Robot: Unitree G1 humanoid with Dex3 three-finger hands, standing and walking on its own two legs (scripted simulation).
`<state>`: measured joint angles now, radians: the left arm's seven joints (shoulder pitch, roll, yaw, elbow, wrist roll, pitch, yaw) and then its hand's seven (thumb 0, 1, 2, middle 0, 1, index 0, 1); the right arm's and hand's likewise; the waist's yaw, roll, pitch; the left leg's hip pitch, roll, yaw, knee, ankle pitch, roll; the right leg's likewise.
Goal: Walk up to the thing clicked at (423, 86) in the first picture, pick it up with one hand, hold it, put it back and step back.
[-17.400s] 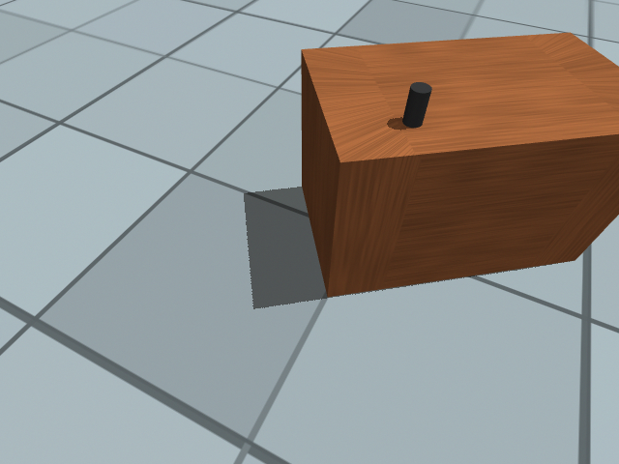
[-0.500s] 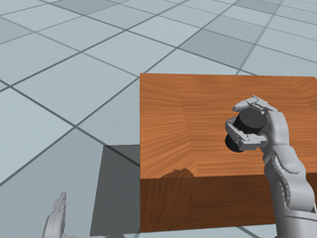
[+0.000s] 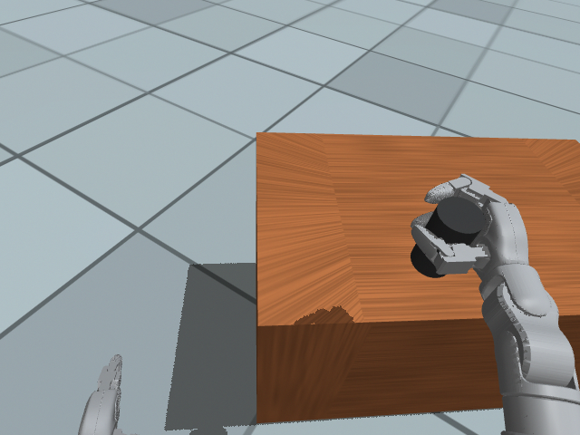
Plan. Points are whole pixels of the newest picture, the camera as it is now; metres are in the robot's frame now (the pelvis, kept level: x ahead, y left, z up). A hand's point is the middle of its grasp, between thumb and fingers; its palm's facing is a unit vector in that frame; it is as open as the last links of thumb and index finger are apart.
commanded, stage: hold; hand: right
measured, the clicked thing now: (444, 239) +0.33 -0.18 +0.14
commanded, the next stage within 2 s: crouch in 0.94 s
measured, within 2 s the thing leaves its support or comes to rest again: neither
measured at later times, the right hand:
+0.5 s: hand (440, 225) +0.33 -0.16 +0.16, palm faces +0.05 +1.00 -0.04, open 7.4 cm
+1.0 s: hand (439, 227) +0.32 -0.16 +0.17, palm faces +0.06 +1.00 -0.04, open 7.4 cm
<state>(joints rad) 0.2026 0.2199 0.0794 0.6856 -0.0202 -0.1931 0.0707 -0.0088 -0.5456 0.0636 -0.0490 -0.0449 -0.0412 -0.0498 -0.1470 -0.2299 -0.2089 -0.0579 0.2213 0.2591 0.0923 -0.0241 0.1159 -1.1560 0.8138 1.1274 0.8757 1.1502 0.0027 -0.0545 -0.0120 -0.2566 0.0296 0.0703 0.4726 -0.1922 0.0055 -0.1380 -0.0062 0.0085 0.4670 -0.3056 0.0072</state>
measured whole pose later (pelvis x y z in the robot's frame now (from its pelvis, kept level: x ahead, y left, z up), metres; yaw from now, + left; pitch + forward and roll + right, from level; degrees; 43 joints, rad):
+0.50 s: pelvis +0.00 +0.00 +0.00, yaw +0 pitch -2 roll +0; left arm 0.20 0.22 0.08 0.69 -0.02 -0.19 0.07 -0.01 -0.54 0.06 -0.05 -0.05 -0.04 -0.05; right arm -0.18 -0.23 -0.19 -0.05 0.21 0.27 0.07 -0.02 0.12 -1.16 0.81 1.13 0.88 1.15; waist 0.01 -0.05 -0.01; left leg -0.26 0.03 0.07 0.47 -0.19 0.00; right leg -0.14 0.00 0.00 0.47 -0.30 0.00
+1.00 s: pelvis +0.00 +0.00 +0.00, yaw +0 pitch -2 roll +0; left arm 0.20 0.22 0.07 0.69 -0.02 -0.20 0.07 -0.01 -0.54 0.06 -0.05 -0.04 -0.04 -0.05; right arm -0.17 -0.23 -0.19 -0.05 0.22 0.27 0.06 -0.02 0.12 -1.16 0.81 1.13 0.88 1.15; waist 0.00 -0.05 -0.01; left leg -0.25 0.03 0.07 0.47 -0.18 0.01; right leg -0.13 -0.01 0.01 0.46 -0.30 0.01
